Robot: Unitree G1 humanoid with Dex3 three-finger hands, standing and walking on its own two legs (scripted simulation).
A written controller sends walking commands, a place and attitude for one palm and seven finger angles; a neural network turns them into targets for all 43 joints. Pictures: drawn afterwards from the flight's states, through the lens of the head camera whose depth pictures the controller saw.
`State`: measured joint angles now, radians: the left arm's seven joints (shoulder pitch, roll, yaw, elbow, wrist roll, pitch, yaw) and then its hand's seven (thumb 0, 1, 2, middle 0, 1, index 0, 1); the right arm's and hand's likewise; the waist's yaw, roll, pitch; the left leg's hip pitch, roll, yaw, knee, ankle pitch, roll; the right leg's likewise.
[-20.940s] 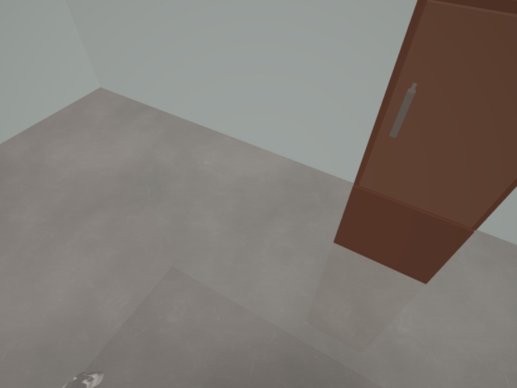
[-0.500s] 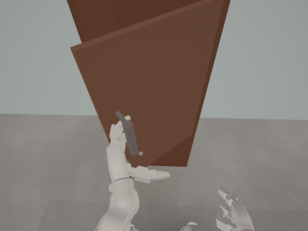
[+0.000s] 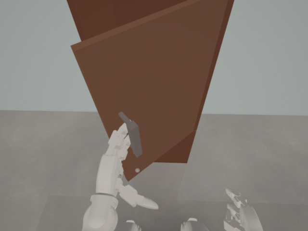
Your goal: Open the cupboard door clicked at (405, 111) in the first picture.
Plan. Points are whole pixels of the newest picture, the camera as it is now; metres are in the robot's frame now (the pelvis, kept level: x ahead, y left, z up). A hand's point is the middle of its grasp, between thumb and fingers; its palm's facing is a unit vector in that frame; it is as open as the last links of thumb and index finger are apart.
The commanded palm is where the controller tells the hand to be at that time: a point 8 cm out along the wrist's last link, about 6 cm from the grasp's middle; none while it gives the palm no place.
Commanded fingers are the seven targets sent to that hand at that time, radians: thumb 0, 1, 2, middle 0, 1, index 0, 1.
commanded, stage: slide the hand sideways off the handle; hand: left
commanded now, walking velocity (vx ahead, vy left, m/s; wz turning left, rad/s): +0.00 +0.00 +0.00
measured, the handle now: (130, 135) +0.34 +0.08 +0.06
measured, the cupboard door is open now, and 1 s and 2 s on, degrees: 41 41 41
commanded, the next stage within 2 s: draw the hand back to the body in 0.76 s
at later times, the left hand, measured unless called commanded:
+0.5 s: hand (112, 185) +0.21 +0.10 +0.07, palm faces -0.02 -1.00 -0.02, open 16.3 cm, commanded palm +0.18 +0.16 +0.06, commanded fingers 0.00 -0.50 0.30 -0.15 -0.30 -0.15 -0.30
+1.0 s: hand (92, 195) +0.19 +0.14 +0.07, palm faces -0.03 -1.00 -0.06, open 16.3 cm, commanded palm +0.16 +0.20 +0.09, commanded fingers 0.00 -0.50 0.30 -0.15 -0.30 -0.15 -0.30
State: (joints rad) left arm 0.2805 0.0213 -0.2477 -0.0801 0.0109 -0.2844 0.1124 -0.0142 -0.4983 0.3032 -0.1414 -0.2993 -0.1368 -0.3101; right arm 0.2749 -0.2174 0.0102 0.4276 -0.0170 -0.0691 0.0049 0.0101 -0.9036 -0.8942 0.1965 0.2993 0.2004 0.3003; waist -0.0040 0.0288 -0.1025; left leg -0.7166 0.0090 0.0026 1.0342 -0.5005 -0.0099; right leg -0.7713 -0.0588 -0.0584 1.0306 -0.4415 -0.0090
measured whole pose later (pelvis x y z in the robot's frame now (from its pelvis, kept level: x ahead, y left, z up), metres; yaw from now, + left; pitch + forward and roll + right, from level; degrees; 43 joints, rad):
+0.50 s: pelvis +0.01 +0.00 -0.01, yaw +1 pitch +13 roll +0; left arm 0.56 0.11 -0.14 -0.30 -0.07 -0.31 -0.03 -0.01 -0.50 0.30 -0.15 -0.30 -0.15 -0.30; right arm 0.27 -0.22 0.01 0.37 0.00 -0.09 -0.01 0.01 -0.90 -0.89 0.20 0.30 0.20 0.30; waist 0.01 0.04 -0.12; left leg -0.78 0.01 -0.02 1.12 -0.56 -0.01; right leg -0.82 -0.06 -0.08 1.10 -0.50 -0.01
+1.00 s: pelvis +0.00 +0.00 -0.02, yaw +1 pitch +12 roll -1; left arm 0.61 0.19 -0.02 -0.37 -0.16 -0.29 -0.13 -0.02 -0.50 0.30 -0.15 -0.30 -0.15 -0.30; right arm 0.27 -0.22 0.00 0.37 0.03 -0.09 -0.05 0.01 -0.90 -0.89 0.20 0.30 0.20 0.30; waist 0.02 0.04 -0.13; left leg -0.80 0.02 -0.04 1.16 -0.57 -0.01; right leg -0.82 -0.05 -0.09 1.11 -0.49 -0.01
